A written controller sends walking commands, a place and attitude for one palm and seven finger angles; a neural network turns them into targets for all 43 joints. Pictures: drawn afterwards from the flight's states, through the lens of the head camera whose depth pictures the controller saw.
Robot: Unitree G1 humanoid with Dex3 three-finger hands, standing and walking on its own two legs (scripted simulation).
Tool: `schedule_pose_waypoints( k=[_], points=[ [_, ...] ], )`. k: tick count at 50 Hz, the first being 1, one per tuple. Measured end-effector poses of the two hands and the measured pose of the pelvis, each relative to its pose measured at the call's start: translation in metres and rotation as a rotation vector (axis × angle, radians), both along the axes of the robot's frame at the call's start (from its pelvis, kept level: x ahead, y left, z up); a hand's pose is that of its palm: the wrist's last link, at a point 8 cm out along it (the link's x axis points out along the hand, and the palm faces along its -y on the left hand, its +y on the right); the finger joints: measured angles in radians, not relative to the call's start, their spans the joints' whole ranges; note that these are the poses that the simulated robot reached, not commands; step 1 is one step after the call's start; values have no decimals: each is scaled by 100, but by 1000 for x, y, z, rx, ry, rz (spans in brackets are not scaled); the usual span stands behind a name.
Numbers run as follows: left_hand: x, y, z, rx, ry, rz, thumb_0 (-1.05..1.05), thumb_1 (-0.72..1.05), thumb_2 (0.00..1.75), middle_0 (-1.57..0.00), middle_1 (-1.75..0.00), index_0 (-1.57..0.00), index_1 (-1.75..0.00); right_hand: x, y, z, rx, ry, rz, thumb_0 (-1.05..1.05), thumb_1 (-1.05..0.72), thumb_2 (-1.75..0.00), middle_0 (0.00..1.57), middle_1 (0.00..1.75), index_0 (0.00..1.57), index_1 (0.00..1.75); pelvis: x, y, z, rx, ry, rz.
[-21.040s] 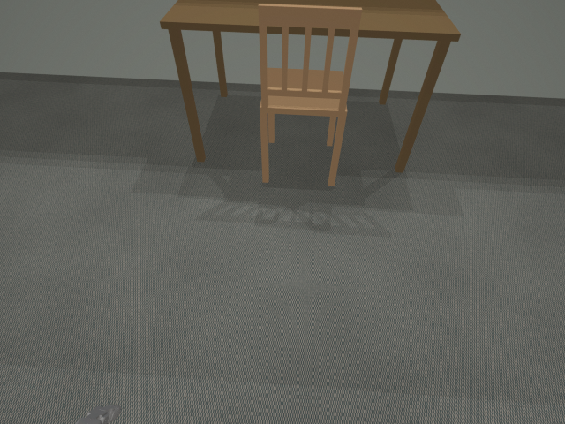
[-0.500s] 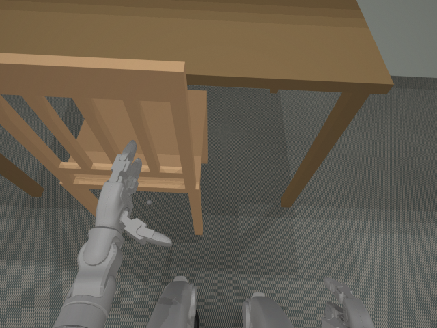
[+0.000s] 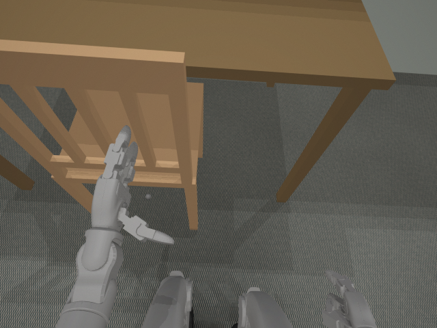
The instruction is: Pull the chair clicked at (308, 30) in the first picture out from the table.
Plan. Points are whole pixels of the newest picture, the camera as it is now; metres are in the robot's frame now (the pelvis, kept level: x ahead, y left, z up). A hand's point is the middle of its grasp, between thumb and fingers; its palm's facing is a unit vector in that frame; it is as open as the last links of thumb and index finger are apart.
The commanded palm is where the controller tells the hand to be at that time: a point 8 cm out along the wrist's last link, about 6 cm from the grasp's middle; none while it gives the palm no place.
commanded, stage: push the fingers through the gap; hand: left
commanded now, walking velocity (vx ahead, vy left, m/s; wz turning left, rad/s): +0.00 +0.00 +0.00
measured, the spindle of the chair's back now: (98, 130) +0.48 +0.26 +0.01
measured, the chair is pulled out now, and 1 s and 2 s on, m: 0.00 0.00 0.00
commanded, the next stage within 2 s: hook a spindle and tug to test in 1.40 s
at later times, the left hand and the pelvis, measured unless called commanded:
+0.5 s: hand (149, 160) +0.41 +0.15 +0.02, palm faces -0.02 -1.00 -0.03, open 17.0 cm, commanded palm +0.38 +0.20 +0.03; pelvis +0.00 +0.00 +0.00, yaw -1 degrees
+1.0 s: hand (152, 141) +0.44 +0.14 +0.03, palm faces +0.01 -1.00 -0.01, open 16.9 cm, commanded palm +0.43 +0.19 +0.03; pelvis +0.00 +0.01 +0.00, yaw -1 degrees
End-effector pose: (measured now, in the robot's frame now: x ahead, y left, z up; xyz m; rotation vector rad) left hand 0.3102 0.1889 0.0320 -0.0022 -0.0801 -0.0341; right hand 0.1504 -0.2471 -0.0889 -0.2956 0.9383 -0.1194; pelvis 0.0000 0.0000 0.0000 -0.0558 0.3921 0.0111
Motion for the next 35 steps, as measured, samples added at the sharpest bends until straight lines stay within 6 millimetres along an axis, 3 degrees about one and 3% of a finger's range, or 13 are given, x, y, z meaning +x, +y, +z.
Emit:
schedule_pose_waypoints(
  k=[3, 6, 12, 15, 19, 24, 28, 35],
  points=[
    [21, 8, 9, 38, -62, 28, -1, -51, 30, -6, -8, -7, -8, -3, 0, -8, 8, 17, 4, 1, -91, -89, 20, 30, 20, 29, -3, 0, -6, -2, 8, 2],
    [37, 16, 0, 50, 18, 40, -1, -51, 30, -6, -8, -6, -8, -9, 3, -14, 30, 43, -9, 1, -91, -89, 20, 30, 20, 29, -5, 1, -7, -2, 10, 1],
    [37, 12, -14, 13, 182, 14, -1, -50, 30, -6, -7, -5, -8, -25, 9, -10, 56, 89, -48, 1, -91, -89, 20, 30, 20, 29, -1, 4, 4, 1, 7, -8],
    [38, 10, -7, 1, 131, 33, -1, -50, 30, -5, -7, -4, -7, -32, 9, -8, 46, 105, -53, 1, -91, -89, 20, 30, 20, 29, 2, 4, 7, 2, 7, -10],
    [54, 10, 3, 15, 32, 50, -1, -50, 30, -4, -7, -4, -7, -39, 4, -11, 25, 132, -49, 1, -91, -89, 20, 30, 20, 29, 2, 4, 4, 0, 15, -7],
    [74, 12, -5, 35, 70, 22, -1, -50, 30, -5, -7, -5, -8, -46, -2, -13, 16, 160, -76, 1, -91, -89, 20, 30, 20, 29, 2, 4, 0, -3, 26, -9],
    [76, 12, -11, 13, 123, 18, -1, -50, 30, -5, -7, -6, -8, -51, -3, -10, 18, 173, -100, 1, -91, -89, 20, 30, 20, 29, 4, 6, 4, -2, 26, -16],
    [83, 14, 1, 15, 63, 47, -1, -50, 30, -6, -7, -6, -8, -54, -2, -8, 17, 186, -94, 1, -91, -89, 20, 30, 20, 29, 6, 6, 6, 1, 27, -17]
  ],
)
